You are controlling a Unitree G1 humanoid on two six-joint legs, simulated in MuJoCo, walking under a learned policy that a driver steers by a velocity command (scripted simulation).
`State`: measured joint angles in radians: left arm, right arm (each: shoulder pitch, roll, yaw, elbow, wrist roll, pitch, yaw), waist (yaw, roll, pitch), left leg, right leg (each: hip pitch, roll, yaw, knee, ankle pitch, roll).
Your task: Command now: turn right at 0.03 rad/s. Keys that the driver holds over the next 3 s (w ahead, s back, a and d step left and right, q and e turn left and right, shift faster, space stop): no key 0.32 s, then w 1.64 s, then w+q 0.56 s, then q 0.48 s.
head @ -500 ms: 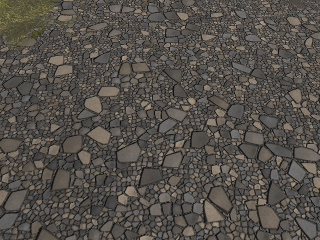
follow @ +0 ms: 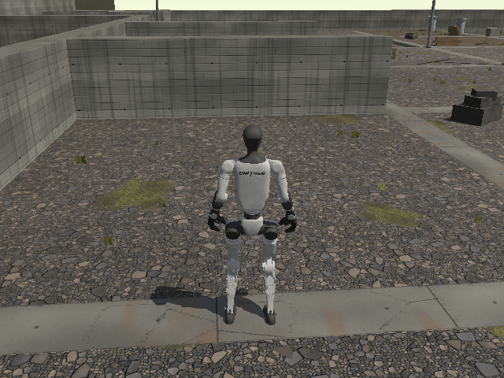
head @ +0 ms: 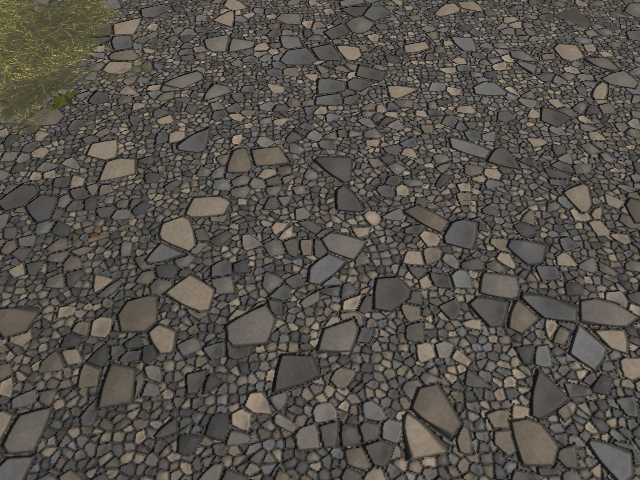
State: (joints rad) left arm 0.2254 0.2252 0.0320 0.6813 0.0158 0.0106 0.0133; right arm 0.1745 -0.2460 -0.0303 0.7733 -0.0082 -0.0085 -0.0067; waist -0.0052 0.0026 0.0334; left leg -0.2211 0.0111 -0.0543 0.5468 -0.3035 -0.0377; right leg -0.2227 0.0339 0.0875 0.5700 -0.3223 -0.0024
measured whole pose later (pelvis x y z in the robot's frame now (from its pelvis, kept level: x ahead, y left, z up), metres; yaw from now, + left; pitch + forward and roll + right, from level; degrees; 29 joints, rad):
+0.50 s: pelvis +0.02 +0.01 +0.00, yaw +1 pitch -1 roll +0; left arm 0.33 0.22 0.03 0.77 -0.01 -0.02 0.02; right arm 0.28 -0.24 -0.04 0.92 0.02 -0.05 -0.02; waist -0.01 -0.01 -0.01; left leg -0.26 0.00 -0.01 0.67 -0.44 0.04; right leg -0.20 0.03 0.08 0.58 -0.38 -0.03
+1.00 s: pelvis +0.23 -0.01 -0.02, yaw +1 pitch +2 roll +0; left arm -0.02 0.24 0.03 0.64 -0.02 -0.10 -0.03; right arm 0.50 -0.26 -0.03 0.98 0.01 -0.05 -0.02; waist -0.09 0.00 0.04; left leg 0.12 0.03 -0.02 0.40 -0.50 0.00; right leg -0.51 0.02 -0.04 0.54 -0.06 -0.08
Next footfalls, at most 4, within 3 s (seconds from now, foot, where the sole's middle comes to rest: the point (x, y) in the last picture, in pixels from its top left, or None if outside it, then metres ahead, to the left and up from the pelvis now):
0.98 right None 0.40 -0.11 -0.77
1.52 left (278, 396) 0.70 0.13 -0.77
2.08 right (372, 286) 1.01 -0.10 -0.77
2.62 left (261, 221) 1.24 0.20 -0.77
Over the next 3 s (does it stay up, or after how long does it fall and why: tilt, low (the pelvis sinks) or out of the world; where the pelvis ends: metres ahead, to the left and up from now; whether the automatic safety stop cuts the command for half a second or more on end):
stays up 1.22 0.10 0.01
